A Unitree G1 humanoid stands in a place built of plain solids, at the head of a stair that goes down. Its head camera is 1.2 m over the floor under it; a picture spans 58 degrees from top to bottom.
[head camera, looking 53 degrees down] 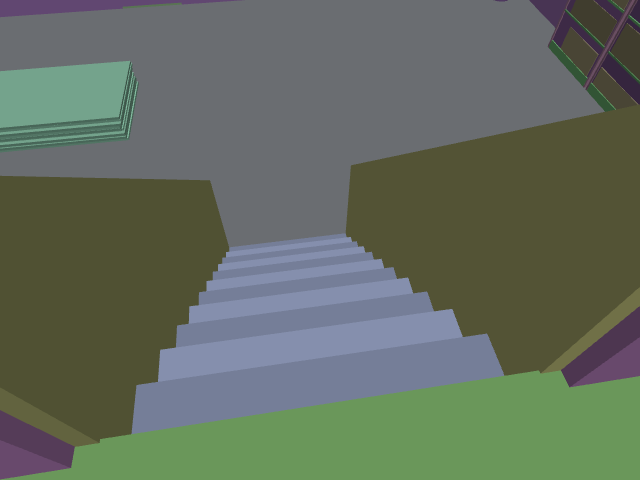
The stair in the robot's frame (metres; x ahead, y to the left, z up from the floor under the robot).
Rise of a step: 0.21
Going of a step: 0.21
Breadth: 1.20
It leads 9 degrees to the left of straight ahead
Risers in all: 12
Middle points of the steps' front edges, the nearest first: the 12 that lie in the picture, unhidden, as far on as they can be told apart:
0.35 -0.03 0.00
0.56 0.01 -0.21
0.77 0.04 -0.43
0.98 0.07 -0.64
1.19 0.10 -0.85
1.41 0.13 -1.06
1.62 0.17 -1.28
1.83 0.20 -1.49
2.04 0.23 -1.70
2.25 0.26 -1.92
2.46 0.29 -2.13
2.67 0.33 -2.34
